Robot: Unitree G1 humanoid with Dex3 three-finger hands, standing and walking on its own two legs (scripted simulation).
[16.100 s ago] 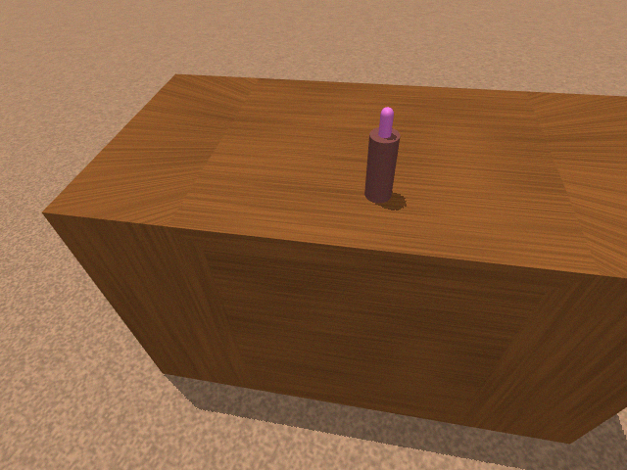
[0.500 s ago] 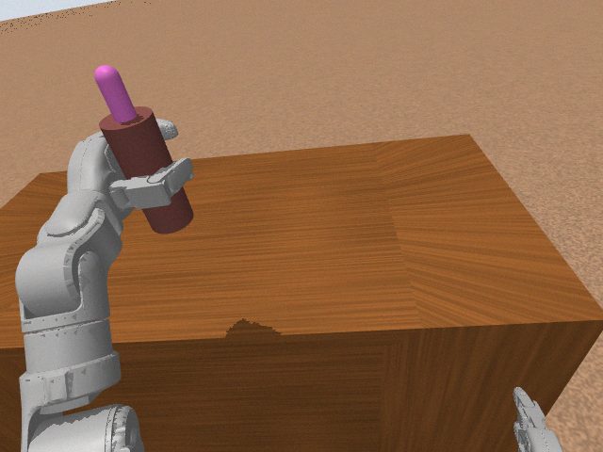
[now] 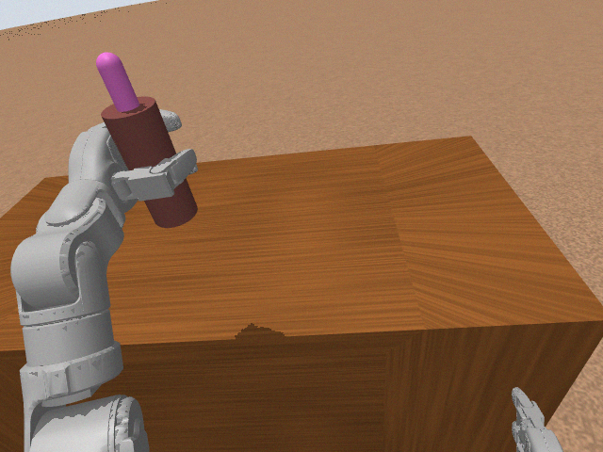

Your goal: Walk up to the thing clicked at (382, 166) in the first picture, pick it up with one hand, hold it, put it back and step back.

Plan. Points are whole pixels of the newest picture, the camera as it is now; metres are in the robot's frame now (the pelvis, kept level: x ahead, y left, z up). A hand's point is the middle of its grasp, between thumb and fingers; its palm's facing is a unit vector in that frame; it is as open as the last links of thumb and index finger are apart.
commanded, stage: hold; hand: left
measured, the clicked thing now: (145, 145) +0.35 +0.17 +0.32
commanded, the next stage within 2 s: crouch in 1.98 s
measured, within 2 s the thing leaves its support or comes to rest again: neither
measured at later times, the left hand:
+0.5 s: hand (162, 165) +0.35 +0.16 +0.30, palm faces +0.12 -0.99 +0.01, open 7.2 cm
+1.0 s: hand (164, 157) +0.36 +0.16 +0.31, palm faces +0.11 -0.99 +0.01, open 7.2 cm
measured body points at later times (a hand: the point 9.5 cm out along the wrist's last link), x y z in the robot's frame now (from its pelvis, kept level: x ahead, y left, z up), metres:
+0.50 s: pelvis +0.00 +0.00 +0.00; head -0.05 -0.04 +0.45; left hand +0.34 +0.21 +0.30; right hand +0.18 -0.26 -0.07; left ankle +0.01 +0.12 -0.73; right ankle +0.03 -0.14 -0.73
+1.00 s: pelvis +0.00 +0.00 +0.00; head -0.04 -0.04 +0.45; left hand +0.34 +0.21 +0.31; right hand +0.18 -0.25 -0.07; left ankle +0.01 +0.12 -0.73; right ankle +0.03 -0.14 -0.73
